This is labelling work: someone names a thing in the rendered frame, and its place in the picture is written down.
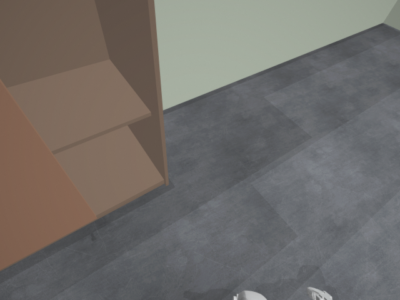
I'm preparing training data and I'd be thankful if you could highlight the wardrobe door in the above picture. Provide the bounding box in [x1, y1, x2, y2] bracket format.
[0, 79, 97, 270]

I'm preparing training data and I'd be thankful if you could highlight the right robot hand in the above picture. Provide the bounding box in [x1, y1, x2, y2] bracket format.
[306, 287, 332, 300]

